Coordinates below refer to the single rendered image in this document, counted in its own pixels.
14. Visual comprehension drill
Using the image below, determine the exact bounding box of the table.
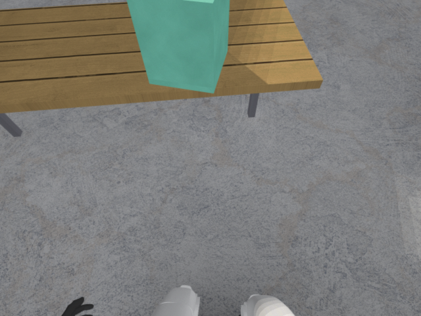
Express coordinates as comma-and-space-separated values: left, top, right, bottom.
0, 0, 323, 137

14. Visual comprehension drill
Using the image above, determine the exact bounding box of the left robot thigh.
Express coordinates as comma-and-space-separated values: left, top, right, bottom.
152, 287, 200, 316

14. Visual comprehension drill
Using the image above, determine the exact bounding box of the robot thigh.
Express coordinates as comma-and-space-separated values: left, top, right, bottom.
152, 287, 200, 316
241, 295, 295, 316

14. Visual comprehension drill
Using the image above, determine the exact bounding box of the robot left hand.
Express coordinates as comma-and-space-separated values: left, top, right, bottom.
61, 297, 94, 316

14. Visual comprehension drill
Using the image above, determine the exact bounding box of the right robot thigh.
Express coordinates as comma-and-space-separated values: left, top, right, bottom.
241, 295, 295, 316

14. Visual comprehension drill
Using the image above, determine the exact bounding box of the carton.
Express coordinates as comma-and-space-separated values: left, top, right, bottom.
127, 0, 230, 93

